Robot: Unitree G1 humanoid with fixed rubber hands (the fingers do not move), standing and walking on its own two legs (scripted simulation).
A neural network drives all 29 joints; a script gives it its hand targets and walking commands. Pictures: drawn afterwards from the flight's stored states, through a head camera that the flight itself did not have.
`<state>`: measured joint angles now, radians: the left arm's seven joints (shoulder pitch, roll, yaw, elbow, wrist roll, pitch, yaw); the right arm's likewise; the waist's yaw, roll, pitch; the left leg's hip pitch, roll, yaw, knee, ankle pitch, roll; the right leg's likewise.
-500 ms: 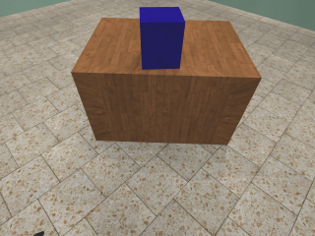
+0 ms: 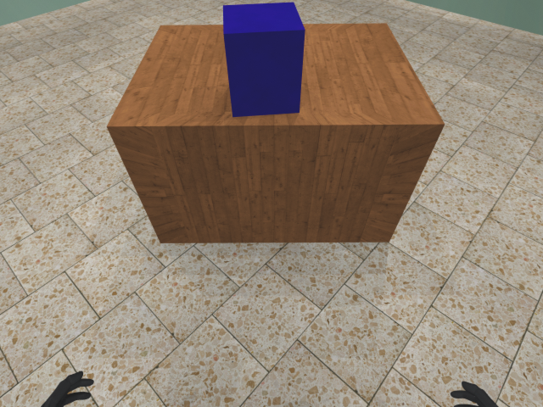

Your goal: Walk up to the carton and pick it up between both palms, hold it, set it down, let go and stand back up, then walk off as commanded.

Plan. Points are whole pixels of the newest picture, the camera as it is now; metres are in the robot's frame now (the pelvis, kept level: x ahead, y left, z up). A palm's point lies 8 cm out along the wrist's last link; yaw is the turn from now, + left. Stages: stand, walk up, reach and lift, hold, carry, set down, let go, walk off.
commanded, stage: walk off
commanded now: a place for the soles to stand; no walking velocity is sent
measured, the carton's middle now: (262, 60) +1.05 +0.02 -0.01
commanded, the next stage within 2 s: stand in 0.18 s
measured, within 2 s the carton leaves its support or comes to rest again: neither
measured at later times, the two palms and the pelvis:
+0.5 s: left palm out of the picture +0.14 +0.32 -0.07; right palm out of the picture +0.11 -0.31 -0.09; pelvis +0.00 +0.01 +0.00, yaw +0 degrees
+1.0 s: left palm out of the picture +0.12 +0.33 -0.07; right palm out of the picture +0.10 -0.30 -0.09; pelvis -0.01 +0.01 +0.00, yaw +0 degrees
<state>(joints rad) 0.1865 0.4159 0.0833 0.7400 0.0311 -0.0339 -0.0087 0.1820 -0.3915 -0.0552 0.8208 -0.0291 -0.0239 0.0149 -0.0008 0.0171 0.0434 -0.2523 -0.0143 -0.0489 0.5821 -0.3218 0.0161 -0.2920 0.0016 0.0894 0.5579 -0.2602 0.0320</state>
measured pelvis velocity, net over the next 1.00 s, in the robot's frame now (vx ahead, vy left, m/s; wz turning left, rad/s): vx -0.01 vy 0.01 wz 0.00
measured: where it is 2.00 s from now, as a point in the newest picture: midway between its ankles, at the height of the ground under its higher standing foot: outside the picture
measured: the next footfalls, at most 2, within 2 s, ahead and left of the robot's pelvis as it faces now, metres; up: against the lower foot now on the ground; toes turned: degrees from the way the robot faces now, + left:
none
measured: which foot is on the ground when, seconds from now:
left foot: down 0.00-1.00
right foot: down 0.00-1.00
